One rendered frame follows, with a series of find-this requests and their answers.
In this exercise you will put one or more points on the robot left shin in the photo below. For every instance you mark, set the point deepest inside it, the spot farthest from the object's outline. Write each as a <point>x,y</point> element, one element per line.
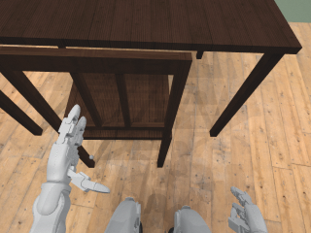
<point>135,230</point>

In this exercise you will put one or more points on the table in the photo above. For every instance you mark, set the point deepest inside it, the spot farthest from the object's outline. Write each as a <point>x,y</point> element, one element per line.
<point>250,26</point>

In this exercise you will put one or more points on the left robot hand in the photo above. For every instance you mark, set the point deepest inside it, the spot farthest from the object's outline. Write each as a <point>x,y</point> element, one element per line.
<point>64,152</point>

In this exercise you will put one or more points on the chair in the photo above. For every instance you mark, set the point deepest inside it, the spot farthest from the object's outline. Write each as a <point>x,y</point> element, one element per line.
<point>123,94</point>

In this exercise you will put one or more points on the left robot forearm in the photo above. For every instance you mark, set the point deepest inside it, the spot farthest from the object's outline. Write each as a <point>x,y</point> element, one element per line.
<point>51,207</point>

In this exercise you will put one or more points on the robot left thigh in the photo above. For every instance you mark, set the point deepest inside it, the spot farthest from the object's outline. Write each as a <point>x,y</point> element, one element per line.
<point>126,216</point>

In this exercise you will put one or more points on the right robot hand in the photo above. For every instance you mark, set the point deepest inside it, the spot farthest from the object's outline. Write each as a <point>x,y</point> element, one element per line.
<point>251,219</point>

